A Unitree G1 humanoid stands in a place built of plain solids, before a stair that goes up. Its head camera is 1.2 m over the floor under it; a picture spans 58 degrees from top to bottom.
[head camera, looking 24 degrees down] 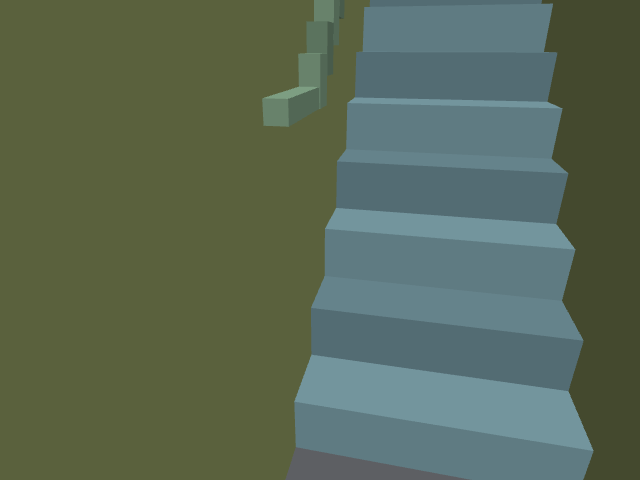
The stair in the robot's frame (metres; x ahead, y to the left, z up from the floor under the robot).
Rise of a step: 0.20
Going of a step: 0.23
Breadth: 0.94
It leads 12 degrees to the right of straight ahead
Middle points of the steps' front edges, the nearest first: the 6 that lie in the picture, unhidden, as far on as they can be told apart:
0.93 -0.33 0.20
1.16 -0.38 0.39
1.38 -0.43 0.59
1.60 -0.48 0.79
1.83 -0.53 0.98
2.05 -0.58 1.18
